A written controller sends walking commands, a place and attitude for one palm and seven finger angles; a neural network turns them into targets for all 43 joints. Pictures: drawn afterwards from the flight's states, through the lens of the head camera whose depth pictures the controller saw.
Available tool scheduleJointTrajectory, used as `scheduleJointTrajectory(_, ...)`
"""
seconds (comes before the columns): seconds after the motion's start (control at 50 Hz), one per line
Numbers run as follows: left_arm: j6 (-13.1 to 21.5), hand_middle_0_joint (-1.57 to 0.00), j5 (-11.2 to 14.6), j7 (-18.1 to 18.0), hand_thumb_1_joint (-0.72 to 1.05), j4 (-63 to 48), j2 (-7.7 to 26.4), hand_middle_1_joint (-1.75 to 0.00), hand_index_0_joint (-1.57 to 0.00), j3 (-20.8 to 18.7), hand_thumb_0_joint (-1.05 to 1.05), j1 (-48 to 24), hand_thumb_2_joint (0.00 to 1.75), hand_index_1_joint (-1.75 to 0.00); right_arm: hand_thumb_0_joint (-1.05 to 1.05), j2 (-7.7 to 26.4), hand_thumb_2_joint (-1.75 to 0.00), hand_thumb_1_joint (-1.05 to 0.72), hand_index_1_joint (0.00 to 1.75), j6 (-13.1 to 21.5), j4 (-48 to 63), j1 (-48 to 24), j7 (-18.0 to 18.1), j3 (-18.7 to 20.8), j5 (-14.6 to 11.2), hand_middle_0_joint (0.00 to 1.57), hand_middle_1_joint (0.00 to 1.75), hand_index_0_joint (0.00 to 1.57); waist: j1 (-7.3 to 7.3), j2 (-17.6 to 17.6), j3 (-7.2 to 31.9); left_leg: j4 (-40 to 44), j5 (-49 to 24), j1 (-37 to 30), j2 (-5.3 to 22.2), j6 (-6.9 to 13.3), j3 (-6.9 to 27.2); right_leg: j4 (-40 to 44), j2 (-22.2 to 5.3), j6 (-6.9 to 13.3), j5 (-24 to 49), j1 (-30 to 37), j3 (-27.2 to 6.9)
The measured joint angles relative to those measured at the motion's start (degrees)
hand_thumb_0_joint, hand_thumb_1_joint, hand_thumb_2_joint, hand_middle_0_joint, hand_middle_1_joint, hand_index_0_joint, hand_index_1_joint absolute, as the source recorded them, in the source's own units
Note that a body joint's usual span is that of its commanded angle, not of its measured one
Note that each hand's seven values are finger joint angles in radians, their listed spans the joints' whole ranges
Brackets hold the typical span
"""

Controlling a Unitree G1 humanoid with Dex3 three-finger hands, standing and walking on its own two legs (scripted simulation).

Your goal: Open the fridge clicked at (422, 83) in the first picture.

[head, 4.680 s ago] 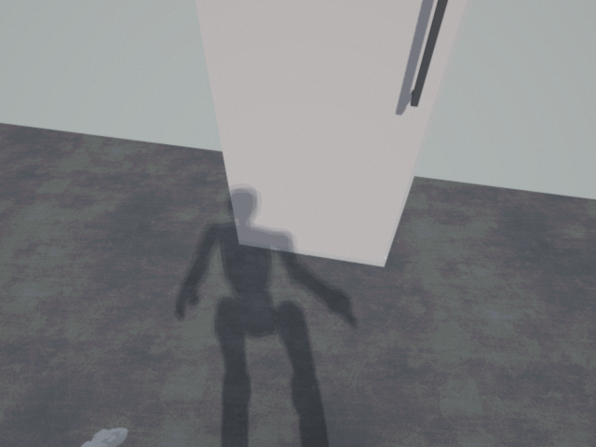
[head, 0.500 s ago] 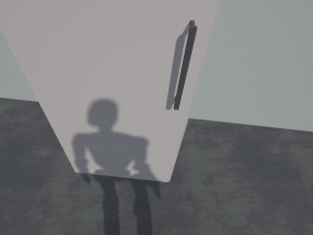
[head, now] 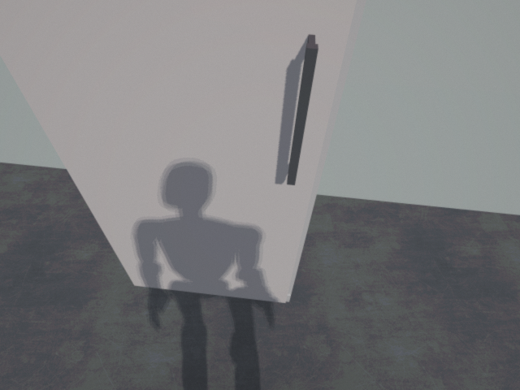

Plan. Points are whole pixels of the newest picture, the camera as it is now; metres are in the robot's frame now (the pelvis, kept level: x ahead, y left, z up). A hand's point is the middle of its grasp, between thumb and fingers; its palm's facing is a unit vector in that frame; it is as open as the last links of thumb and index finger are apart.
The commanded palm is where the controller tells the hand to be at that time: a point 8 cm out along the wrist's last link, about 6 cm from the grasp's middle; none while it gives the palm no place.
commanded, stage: come to a stop and stand still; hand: right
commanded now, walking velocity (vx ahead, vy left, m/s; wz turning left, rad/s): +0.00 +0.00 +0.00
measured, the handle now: (299, 120) +0.52 -0.02 +0.16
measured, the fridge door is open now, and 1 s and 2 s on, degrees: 0 0 0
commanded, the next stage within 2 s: look again from close up in 1.08 s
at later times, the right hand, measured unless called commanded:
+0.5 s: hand out of the picture +0.02 -0.13 -0.17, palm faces +0.02 +0.98 -0.18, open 7.3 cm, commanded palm none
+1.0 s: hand out of the picture +0.04 -0.11 -0.17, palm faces +0.02 +0.98 -0.20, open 7.3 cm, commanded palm none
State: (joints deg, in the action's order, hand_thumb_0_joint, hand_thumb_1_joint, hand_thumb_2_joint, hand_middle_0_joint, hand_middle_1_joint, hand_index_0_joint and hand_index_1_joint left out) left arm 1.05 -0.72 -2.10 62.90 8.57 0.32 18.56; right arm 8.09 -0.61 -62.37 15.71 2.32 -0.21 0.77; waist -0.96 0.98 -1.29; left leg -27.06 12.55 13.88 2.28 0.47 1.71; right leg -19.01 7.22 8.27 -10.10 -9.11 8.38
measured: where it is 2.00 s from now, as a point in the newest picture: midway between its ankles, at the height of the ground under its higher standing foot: outside the picture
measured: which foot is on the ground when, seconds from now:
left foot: down 0.00-1.00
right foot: down 0.00-1.00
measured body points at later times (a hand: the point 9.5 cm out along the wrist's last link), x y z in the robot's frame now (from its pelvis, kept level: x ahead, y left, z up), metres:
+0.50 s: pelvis +0.03 +0.03 +0.00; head +0.04 +0.03 +0.45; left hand +0.03 +0.25 -0.16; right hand +0.02 -0.18 -0.16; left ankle +0.03 +0.15 -0.74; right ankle +0.01 -0.01 -0.74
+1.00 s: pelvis +0.04 +0.06 +0.00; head +0.05 +0.06 +0.45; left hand +0.03 +0.28 -0.16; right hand +0.04 -0.16 -0.15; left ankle +0.03 +0.15 -0.74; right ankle +0.01 -0.01 -0.74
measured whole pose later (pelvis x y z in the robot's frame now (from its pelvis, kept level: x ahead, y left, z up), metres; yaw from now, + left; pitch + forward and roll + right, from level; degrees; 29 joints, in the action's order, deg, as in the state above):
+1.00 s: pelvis +0.04 +0.06 +0.00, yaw -1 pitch -1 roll +0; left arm 2.2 -0.5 -2.2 65.8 8.6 1.0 16.1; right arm 8.6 1.1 -63.4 16.1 2.4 -1.0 0.3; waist -0.4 0.2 -1.9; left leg -23.6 13.8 8.8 -1.9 2.4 -0.8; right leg -20.8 2.7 3.7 -13.5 -6.6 5.9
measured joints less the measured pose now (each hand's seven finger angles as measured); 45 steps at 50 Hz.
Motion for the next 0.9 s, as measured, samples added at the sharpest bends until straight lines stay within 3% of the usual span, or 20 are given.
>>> scheduleJointTrajectory(0.28,0.85,-0.2,0.16,-0.12,0.91,0.8,-0.13,-0.3,-0.2,0.02,0.01,-1.88,0.9,-0.3,0.01,-0.76,-0.9,-0.92,0.3,0.48,-1.58,0.9,0.01,-0.46,-0.07,0.2,0.3,0.2,0.53,-0.54,-0.45,1.49,0.27,-1.58,-0.89,-1.71,-0.76,-0.47,-1.05,-0.66,-1.24,0.6,-0.81)
scheduleJointTrajectory(0.9,1.18,-0.2,0.26,-0.11,0.91,2.72,-0.13,-0.3,-0.2,0.75,0.01,-2.52,0.9,-0.3,0.01,0.31,-0.9,-0.92,0.3,1.59,-1.21,0.45,0.08,-0.83,-0.42,0.2,0.3,0.2,0.59,-0.67,-0.57,3.21,1.34,-4.68,-3.84,1.52,-2.36,-1.67,-4.09,-4.08,-3.31,2.28,-2.37)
